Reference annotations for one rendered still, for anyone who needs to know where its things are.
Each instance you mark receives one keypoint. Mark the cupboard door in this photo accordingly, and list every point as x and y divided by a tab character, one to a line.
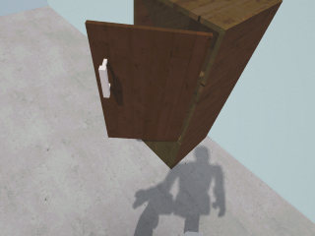
152	72

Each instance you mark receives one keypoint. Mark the handle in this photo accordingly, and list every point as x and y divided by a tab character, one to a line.
105	85

